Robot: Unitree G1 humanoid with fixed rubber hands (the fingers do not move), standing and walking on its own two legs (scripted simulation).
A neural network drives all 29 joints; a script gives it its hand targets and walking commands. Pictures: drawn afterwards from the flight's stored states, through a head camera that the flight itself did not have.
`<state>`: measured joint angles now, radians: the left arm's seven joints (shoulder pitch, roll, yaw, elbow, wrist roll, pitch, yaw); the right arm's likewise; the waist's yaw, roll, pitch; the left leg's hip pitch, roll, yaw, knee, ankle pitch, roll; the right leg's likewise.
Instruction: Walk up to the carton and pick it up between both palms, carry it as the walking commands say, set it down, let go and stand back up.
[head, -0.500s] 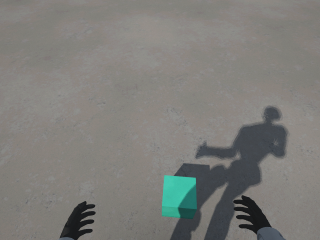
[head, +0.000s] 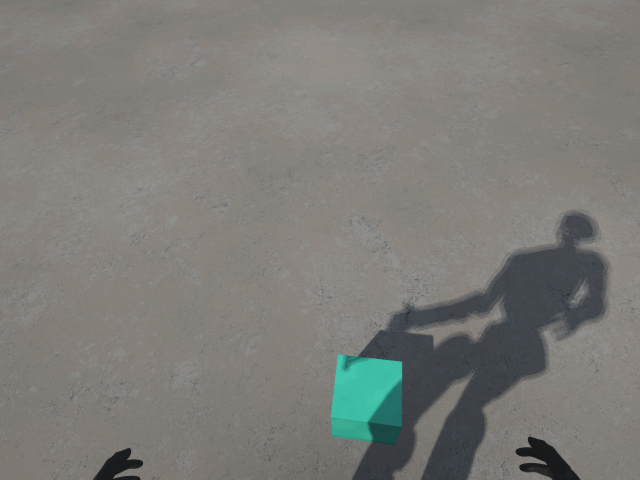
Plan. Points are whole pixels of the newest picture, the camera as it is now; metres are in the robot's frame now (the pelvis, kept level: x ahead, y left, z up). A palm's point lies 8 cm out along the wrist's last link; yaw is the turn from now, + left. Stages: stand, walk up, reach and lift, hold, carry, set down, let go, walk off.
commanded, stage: stand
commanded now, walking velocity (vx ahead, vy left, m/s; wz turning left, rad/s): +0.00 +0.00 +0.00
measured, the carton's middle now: (366, 400) +0.44 -0.09 -0.68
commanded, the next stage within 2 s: none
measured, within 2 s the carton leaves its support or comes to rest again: neither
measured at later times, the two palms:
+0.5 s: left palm out of the picture +0.09 +0.30 -0.09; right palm out of the picture +0.09 -0.30 -0.10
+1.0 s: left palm out of the picture +0.07 +0.31 -0.09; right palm out of the picture +0.06 -0.31 -0.10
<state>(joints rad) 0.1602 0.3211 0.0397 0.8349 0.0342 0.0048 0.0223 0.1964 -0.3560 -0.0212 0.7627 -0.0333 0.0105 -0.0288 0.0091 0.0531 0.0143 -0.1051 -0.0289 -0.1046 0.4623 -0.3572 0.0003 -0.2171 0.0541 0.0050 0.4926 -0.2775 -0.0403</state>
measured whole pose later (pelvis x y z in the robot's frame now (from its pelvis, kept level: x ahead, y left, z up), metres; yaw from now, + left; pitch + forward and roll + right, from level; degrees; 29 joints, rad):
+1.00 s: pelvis -0.02 +0.00 +0.01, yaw +0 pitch -2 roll +0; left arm 0.10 0.37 0.03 1.04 0.02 -0.01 0.01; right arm 0.18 -0.39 0.01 0.95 -0.02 -0.01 -0.03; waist 0.01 0.03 0.03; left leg -0.04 -0.02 -0.10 0.34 -0.27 -0.01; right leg -0.15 0.06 0.01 0.37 -0.18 -0.04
